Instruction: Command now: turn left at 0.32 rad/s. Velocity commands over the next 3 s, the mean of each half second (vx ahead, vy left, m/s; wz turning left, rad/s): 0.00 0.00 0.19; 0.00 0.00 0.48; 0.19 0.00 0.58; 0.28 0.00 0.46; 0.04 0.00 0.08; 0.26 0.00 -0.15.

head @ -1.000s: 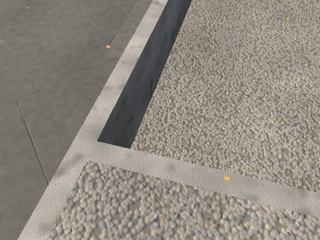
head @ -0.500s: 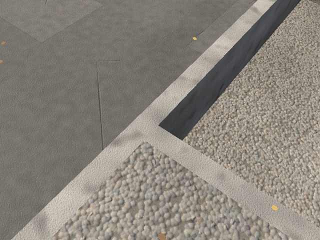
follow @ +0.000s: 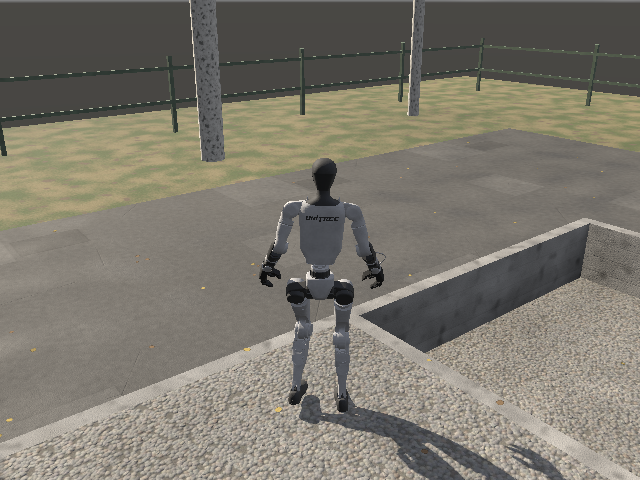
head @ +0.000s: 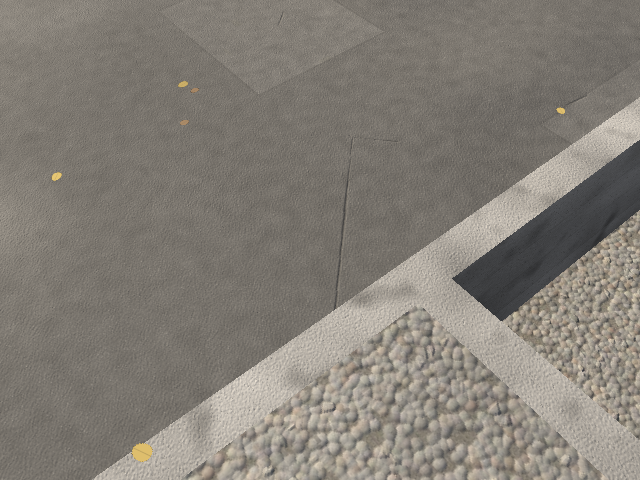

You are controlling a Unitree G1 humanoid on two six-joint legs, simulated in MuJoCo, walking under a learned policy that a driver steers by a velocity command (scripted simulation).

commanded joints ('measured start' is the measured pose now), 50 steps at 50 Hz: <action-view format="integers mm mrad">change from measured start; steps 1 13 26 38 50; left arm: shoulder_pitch -72 78 3 -21 -94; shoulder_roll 114 82 113 186 153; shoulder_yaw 18 -17 7 34 26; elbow -80 -24 -36 -93 -121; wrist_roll -17 9 -1 4 -14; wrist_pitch -11 -16 4 5 29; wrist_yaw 10 -15 31 37 35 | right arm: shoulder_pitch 50 53 2 33 130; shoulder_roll -100 -137 -106 -67 -218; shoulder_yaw -42 -13 -9 -34 -59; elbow -30 -26 -50 -87 -127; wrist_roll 0 -29 -13 13 -51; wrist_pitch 1 -9 -29 13 -44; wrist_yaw -8 -5 6 11 33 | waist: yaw -23 47 -1 -19 -73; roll -157 23 83 -162 156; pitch -59 -171 -43 -55 -149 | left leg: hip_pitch -104 507 228 -153 372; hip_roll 51 304 268 169 506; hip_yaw -12 -39 -173 93 -359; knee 217 -588 -583 209 -662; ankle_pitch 24 725 525 -40 703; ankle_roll -50 82 192 -26 408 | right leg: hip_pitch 113 -35 -10 106 -432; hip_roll -274 -127 -39 -403 -61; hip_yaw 243 51 -61 108 8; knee -147 10 95 -163 767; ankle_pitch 376 150 46 356 -433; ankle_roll -198 -18 74 -203 88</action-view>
